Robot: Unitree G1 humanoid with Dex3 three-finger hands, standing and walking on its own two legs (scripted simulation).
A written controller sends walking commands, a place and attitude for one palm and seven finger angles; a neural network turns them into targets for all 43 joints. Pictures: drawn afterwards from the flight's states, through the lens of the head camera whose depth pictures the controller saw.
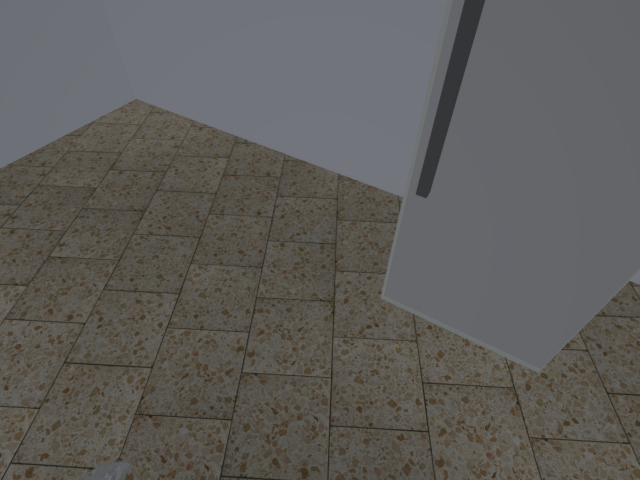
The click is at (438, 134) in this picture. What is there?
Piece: fridge door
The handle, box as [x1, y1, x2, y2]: [416, 0, 484, 197]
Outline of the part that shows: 484,0 464,1 416,191 416,194 426,197 430,190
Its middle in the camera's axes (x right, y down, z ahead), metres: +0.27 -0.28 +0.80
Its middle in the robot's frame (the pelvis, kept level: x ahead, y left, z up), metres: +0.81 -0.22 +0.08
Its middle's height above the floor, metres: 0.85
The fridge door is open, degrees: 0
